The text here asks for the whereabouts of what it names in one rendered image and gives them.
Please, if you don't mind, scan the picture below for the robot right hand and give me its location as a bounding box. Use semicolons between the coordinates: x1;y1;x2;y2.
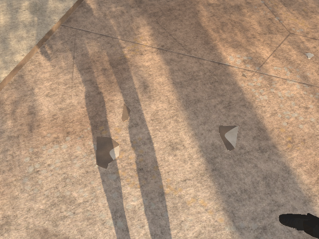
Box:
279;213;319;239

